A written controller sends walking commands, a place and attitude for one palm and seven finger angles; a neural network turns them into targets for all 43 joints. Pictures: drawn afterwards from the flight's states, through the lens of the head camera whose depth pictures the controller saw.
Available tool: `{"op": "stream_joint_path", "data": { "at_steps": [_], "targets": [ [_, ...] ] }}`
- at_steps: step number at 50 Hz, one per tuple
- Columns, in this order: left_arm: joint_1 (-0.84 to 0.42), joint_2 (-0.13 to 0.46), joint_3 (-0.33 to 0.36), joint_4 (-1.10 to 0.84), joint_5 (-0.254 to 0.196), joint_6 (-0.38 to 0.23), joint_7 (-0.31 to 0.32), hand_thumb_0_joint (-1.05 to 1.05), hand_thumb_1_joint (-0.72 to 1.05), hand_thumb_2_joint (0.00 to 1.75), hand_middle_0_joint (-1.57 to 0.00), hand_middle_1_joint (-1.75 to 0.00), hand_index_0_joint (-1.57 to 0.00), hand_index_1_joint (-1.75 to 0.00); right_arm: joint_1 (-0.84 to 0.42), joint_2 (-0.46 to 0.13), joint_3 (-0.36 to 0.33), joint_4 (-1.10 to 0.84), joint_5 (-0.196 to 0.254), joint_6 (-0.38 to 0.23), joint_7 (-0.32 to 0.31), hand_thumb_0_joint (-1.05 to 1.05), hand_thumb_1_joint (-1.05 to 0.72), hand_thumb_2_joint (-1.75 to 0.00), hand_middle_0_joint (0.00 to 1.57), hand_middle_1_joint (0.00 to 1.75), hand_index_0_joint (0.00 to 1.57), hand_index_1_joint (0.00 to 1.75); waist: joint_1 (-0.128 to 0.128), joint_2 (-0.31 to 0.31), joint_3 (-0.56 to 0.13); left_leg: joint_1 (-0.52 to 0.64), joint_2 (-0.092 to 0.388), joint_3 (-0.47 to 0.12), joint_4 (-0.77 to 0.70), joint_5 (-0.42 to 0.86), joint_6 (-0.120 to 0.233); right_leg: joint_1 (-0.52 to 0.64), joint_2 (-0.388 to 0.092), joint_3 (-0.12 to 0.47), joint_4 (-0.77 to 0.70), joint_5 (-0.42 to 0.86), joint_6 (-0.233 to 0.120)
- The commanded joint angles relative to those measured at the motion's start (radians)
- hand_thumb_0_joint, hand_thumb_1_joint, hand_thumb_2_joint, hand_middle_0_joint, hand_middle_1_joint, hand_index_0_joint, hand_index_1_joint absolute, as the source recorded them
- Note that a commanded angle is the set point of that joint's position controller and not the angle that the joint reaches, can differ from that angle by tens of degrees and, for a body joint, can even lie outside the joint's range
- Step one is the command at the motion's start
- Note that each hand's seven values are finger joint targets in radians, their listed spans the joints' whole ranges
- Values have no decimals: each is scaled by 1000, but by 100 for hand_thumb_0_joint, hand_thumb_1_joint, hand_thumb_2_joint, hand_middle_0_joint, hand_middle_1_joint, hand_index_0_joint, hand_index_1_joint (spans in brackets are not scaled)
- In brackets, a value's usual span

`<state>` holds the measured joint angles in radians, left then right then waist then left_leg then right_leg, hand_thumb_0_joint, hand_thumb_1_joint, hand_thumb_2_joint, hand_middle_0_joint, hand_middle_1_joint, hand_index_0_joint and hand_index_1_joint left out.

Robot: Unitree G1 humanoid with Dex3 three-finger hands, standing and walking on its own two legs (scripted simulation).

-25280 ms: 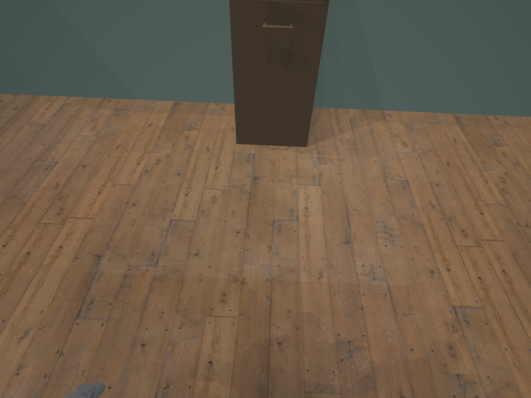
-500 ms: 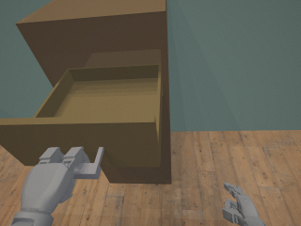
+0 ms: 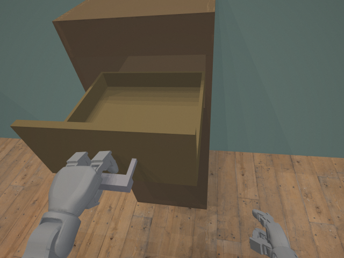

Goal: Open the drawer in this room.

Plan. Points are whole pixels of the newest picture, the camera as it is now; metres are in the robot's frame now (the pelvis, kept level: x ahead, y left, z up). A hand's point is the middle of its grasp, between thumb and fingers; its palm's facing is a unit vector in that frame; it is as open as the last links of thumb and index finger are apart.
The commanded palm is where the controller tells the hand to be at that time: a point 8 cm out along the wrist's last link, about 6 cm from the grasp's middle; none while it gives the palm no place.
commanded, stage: open the thumb to release the handle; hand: left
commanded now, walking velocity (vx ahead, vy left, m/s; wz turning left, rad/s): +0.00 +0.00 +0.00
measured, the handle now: (102, 171) +0.25 +0.19 +0.12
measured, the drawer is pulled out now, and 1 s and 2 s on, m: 0.30 0.30 0.30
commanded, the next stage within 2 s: lift the hand off the handle in 0.34 s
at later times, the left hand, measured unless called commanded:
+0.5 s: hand (95, 192) +0.21 +0.20 +0.10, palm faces +0.10 -0.16 -0.98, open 13.4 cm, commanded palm +0.18 +0.19 +0.15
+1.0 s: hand (93, 186) +0.21 +0.20 +0.11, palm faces +0.07 -0.11 -0.99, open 13.4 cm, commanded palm +0.18 +0.20 +0.19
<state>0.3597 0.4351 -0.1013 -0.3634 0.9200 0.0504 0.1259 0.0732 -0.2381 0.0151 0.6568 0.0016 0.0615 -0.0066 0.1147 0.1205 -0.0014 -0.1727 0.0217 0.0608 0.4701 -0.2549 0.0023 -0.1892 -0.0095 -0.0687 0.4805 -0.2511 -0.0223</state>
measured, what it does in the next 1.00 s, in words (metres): stands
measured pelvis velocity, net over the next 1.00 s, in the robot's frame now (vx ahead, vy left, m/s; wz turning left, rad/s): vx -0.03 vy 0.00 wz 0.01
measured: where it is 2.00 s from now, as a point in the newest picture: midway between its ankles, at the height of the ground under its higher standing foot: outside the picture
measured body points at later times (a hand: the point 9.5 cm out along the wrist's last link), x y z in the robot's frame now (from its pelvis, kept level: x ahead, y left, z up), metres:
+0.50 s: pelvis -0.01 +0.01 +0.00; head -0.02 -0.04 +0.45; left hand +0.20 +0.21 +0.15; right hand +0.22 -0.18 -0.10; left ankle +0.00 +0.12 -0.74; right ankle +0.01 -0.10 -0.74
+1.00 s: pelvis -0.03 +0.00 +0.00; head -0.05 -0.05 +0.45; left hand +0.21 +0.21 +0.16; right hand +0.21 -0.17 -0.09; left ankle +0.00 +0.12 -0.74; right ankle +0.01 -0.10 -0.74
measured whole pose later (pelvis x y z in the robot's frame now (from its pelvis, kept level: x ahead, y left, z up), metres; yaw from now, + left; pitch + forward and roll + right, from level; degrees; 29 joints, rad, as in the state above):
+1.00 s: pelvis -0.03 +0.00 +0.00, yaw +1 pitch -5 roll +0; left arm 0.12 0.45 -0.17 -0.24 0.91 0.11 0.01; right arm 0.05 -0.22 0.04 0.66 0.02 0.06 -0.01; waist 0.11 0.12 0.02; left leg -0.14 0.00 0.06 0.43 -0.20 0.01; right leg -0.16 -0.02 -0.07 0.45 -0.20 -0.02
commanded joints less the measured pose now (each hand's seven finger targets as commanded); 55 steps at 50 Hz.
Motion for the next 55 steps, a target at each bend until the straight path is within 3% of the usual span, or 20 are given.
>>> {"op": "stream_joint_path", "data": {
  "at_steps": [1,3,6,12,14,16,19,21,22,23,26,34,36,37,41,44,46,48,51,55],
  "targets": [
    [-192,184,184,-177,11,31,21,0,27,63,-35,-128,-35,-128,-205,-76,-13,-180,5,-47,1,0,-90,-90,20,30,20,30,2,-95,-121,41,-35,-29,-63,176,16,39,12,68,-114,120,2],
    [-201,107,103,-170,23,35,1,0,13,57,-35,-127,-35,-127,-201,-65,-12,-177,-1,-38,8,0,-90,-90,20,30,20,30,-2,-103,-101,41,-38,-25,-75,181,20,32,9,54,-121,112,2],
    [-205,158,144,-191,21,43,-9,0,-8,48,-33,-124,-33,-124,-213,-77,-10,-193,6,-34,12,0,-90,-90,20,30,20,30,8,-83,-133,40,-30,-30,-81,179,17,63,17,59,-109,120,-1],
    [-206,94,79,-218,33,40,-21,0,-50,30,-30,-120,-30,-120,-207,-67,-2,-202,1,-29,29,0,-90,-90,20,30,20,30,7,-72,-129,28,-31,-25,-89,172,18,52,17,45,-106,90,-4],
    [-213,96,78,-202,35,36,-18,0,-50,30,-30,-120,-30,-120,-198,-71,-9,-197,-2,-25,28,0,-90,-90,20,30,20,30,2,-111,-96,27,-30,-27,-90,164,19,35,19,44,-116,85,-1],
    [-242,134,112,-206,35,39,-11,0,-50,30,-30,-120,-30,-120,-210,-77,-7,-199,6,-24,24,0,-90,-90,20,30,20,30,0,-69,-100,18,-25,-32,-94,132,15,42,24,54,-111,61,-5],
    [-272,93,67,-173,48,38,-9,0,-50,30,-30,-120,-30,-120,-200,-68,-8,-188,0,-25,22,0,-90,-90,20,30,20,30,0,-86,-102,28,-33,-28,-96,136,19,28,19,46,-118,48,-3],
    [-290,153,125,-178,35,39,-3,0,-50,30,-30,-120,-30,-120,-210,-74,-9,-192,9,-29,18,0,-90,-90,20,30,20,30,1,-72,-119,20,-27,-34,-96,115,18,50,24,60,-113,40,-5],
    [-199,-8,-24,-151,43,45,-15,0,-50,30,-30,-120,-30,-120,-202,-55,-4,-204,0,-34,32,0,-90,-90,20,30,20,30,7,-91,-121,26,-36,-28,-90,140,22,35,19,43,-104,43,-6],
    [-170,9,-7,-133,28,43,-21,0,-50,30,-30,-120,-30,-120,-187,-59,-14,-191,8,-29,34,0,-90,-90,20,30,20,30,-8,-123,-70,13,-29,-30,-95,141,19,18,25,38,-113,53,-3],
    [-300,84,40,-171,47,48,-7,0,-50,30,-30,-120,-30,-120,-204,-74,-9,-194,7,-26,30,0,-90,-90,20,30,20,30,-12,-89,-105,-2,-26,-34,-93,91,17,31,25,55,-98,31,-4],
    [-393,47,-16,-45,68,77,-17,0,-50,30,-30,-120,-30,-120,-192,-67,-2,-168,8,-21,15,0,-90,-90,20,30,20,30,-19,-125,-82,-8,-36,-29,-106,47,21,-2,20,46,-118,-33,-1],
    [-440,93,17,-54,59,82,-18,0,-50,30,-30,-120,-30,-120,-208,-72,0,-170,17,-20,8,0,-90,-90,20,30,20,30,-24,-103,-90,-13,-31,-36,-107,30,20,16,24,55,-109,-23,-3],
    [-467,48,-32,-39,77,86,-23,0,-50,30,-30,-120,-30,-120,-209,-63,9,-169,11,-24,11,0,-90,-90,20,30,20,30,-19,-102,-112,-9,-39,-28,-106,40,22,12,18,51,-110,-37,-3],
    [-521,167,67,-95,47,78,-29,0,-50,30,-30,-120,-30,-120,-223,-72,3,-169,18,-24,-3,0,-90,-90,20,30,20,30,-15,-68,-137,-1,-33,-40,-116,24,24,65,18,67,-113,-30,-1],
    [-521,115,28,-89,29,65,-47,0,-50,30,-30,-120,-30,-120,-226,-61,9,-166,15,-30,-4,0,-90,-90,20,30,20,30,-14,-89,-107,13,-41,-37,-124,52,24,44,12,56,-137,-36,3],
    [-566,191,100,-163,-3,40,-49,0,-50,30,-30,-120,-30,-120,-235,-69,5,-174,23,-43,-9,0,-90,-90,20,30,20,30,-13,-41,-136,24,-34,-47,-130,47,22,80,17,63,-126,-12,0],
    [-560,124,43,-172,-7,24,-54,0,-50,30,-30,-120,-30,-120,-233,-54,4,-172,17,-53,-5,0,-90,-90,20,30,20,30,-17,-48,-135,45,-40,-46,-135,73,23,66,19,52,-135,-8,0],
    [-553,195,125,-212,-44,6,-52,0,-50,30,-30,-120,-30,-120,-239,-64,1,-180,24,-67,1,0,-90,-90,20,30,20,30,-7,-42,-127,36,-33,-49,-139,62,18,86,17,60,-139,-4,1],
    [-570,179,107,-170,-24,27,-59,0,-50,30,-30,-120,-30,-120,-237,-68,0,-163,20,-61,12,0,-90,-90,20,30,20,30,-4,-68,-115,46,-37,-40,-153,78,15,70,15,55,-160,-14,4]
  ]
}}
